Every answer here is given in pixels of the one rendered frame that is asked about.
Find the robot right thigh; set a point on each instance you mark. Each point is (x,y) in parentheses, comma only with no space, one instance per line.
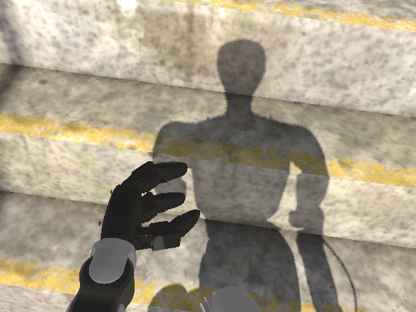
(229,299)

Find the robot left forearm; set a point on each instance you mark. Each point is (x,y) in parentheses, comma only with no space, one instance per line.
(106,278)

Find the robot left hand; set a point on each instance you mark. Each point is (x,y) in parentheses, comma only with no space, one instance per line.
(128,209)

